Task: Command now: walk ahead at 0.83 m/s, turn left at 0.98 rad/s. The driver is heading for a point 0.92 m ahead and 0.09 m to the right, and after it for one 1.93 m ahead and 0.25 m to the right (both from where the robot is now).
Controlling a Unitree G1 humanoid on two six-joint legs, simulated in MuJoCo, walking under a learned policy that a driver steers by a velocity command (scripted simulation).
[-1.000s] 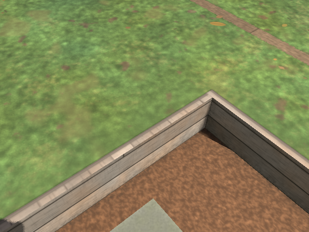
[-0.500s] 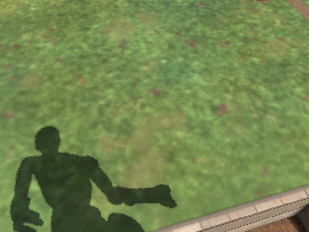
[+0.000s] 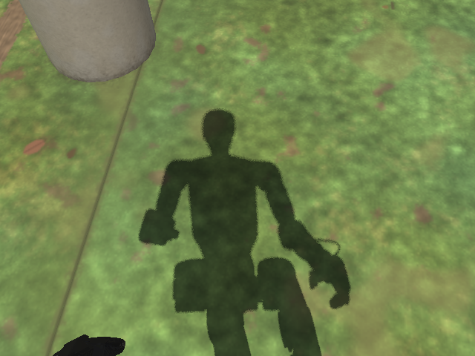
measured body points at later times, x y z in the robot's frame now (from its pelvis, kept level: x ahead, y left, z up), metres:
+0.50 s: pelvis +0.49 -0.02 +0.01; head +0.51 +0.01 +0.46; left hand +0.56 +0.30 -0.08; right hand +0.61 -0.30 -0.10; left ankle +0.23 +0.00 -0.56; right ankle +0.57 -0.11 -0.70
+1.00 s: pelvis +0.91 +0.09 +0.04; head +0.96 +0.10 +0.49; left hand +1.07 +0.38 -0.07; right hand +0.97 -0.20 -0.07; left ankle +0.87 +0.22 -0.70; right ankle +0.95 -0.01 -0.63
